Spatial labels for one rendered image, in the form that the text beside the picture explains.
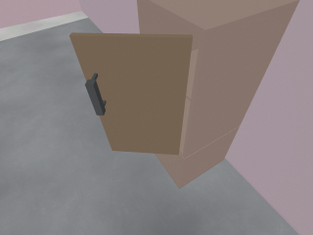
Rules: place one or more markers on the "cupboard door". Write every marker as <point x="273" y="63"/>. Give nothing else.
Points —
<point x="143" y="78"/>

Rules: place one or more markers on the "handle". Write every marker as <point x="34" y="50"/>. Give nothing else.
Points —
<point x="95" y="95"/>

